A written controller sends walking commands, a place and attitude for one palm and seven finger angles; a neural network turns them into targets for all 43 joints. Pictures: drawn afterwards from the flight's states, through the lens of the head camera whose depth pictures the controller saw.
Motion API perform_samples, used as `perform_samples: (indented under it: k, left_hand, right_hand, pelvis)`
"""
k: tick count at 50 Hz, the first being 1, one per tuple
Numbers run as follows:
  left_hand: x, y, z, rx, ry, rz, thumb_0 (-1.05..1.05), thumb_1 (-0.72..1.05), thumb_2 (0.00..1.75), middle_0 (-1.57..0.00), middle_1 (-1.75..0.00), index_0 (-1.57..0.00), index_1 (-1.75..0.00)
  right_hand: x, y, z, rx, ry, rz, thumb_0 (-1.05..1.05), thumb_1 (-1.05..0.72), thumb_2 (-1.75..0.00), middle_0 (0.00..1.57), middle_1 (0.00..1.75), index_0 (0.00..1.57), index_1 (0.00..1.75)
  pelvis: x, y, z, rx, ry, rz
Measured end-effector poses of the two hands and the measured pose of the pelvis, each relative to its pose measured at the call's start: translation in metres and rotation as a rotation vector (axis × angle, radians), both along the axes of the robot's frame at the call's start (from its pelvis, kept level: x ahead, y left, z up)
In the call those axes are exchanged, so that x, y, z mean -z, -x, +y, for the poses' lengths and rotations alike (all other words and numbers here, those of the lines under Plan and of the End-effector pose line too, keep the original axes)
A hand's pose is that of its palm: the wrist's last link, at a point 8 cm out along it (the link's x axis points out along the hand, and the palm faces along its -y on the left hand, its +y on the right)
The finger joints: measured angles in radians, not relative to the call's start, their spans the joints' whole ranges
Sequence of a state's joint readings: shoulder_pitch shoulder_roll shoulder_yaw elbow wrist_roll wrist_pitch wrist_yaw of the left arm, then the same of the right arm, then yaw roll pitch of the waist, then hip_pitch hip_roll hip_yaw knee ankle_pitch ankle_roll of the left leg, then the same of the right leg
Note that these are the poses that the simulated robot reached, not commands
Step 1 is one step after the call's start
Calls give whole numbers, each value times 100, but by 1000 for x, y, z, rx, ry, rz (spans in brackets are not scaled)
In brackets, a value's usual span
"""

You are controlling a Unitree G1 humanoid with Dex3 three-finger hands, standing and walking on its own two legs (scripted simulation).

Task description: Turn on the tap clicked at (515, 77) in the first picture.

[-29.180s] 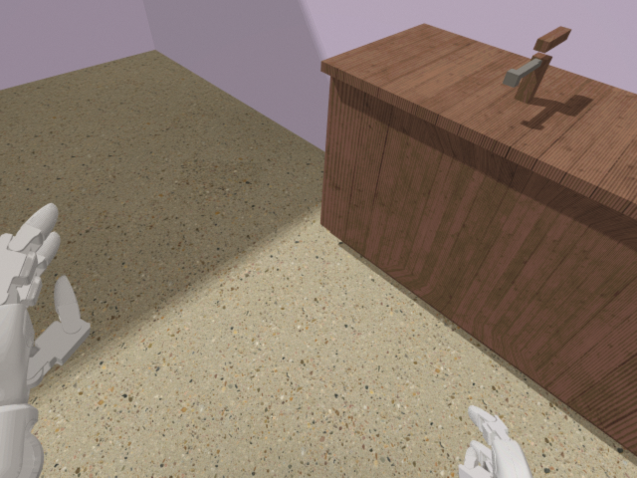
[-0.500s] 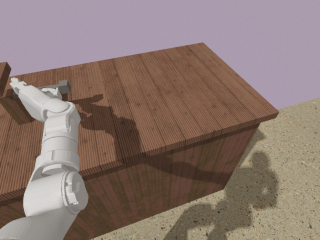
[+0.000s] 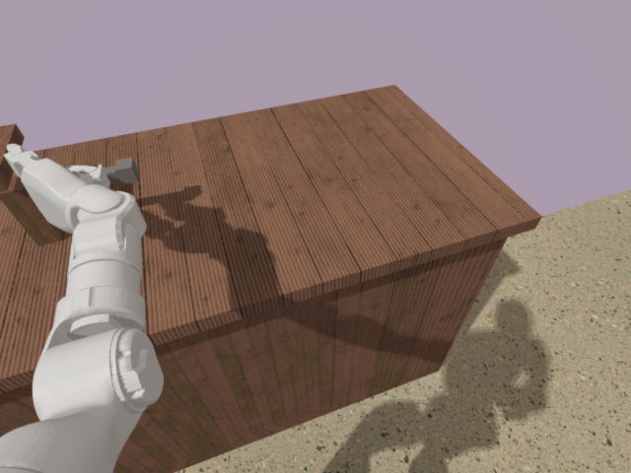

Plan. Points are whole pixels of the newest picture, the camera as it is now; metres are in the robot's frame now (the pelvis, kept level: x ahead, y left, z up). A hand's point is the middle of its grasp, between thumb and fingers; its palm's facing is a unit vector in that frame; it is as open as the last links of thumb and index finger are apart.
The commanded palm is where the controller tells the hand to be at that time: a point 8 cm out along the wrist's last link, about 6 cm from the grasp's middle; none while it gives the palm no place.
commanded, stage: lift the hand up off the lever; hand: left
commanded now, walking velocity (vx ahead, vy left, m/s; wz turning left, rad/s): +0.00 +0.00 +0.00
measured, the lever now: (127, 171) +0.52 +0.31 +0.12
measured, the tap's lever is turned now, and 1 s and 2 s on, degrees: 86 86 86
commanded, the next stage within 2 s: draw the hand back beside the body in 0.18 s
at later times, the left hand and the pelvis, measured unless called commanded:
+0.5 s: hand (137, 174) +0.42 +0.23 +0.19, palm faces +0.45 -0.89 -0.03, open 7.8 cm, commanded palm +0.35 +0.28 +0.18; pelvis +0.02 +0.01 +0.01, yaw -4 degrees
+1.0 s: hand (103, 262) +0.30 +0.23 +0.17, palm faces +0.31 -0.93 -0.22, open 7.6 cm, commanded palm +0.25 +0.28 +0.18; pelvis -0.01 +0.01 +0.01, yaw -3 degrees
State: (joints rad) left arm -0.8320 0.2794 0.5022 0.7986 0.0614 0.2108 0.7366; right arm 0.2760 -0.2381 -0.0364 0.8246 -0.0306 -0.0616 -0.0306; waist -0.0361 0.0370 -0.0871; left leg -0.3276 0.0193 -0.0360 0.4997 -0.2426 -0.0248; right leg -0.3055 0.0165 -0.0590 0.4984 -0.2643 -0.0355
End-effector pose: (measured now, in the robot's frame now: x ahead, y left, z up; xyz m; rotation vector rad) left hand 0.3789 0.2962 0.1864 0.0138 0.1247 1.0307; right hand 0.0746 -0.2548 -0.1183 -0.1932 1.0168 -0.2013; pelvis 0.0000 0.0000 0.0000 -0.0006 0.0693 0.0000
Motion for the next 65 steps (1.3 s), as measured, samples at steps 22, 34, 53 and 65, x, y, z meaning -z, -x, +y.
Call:
perform_samples:
  k: [22, 34, 53, 65]
  left_hand:
    - [-10, -12, -28, 436, -98, -112, 2, 90, 90, -15, -16, -16, -15]
    - [17, 93, 21, 580, -252, -62, 2, 89, 90, -17, -19, -17, -18]
    - [12, 134, -11, 722, -324, -129, 2, 89, 90, -19, -25, -19, -24]
    - [6, 184, -8, 671, -399, -120, 2, 89, 90, -20, -28, -20, -28]
  right_hand:
    - [-10, -25, 16, 71, -12, -66, 1, -90, -90, 21, 30, 20, 30]
    - [-37, -64, 15, 1, 3, -245, 1, -90, -90, 21, 30, 20, 30]
    - [-52, -78, 47, -57, -66, -353, 1, -90, -90, 21, 30, 20, 30]
    - [-39, -69, 35, -94, -26, -286, 2, -90, -90, 21, 30, 20, 30]
  pelvis:
    - [-4, -15, 12, 51, -3, -41]
    - [-8, -10, 12, 54, 3, -140]
    - [-11, 7, 12, 55, 3, -171]
    - [-11, 9, 13, 34, 3, -182]
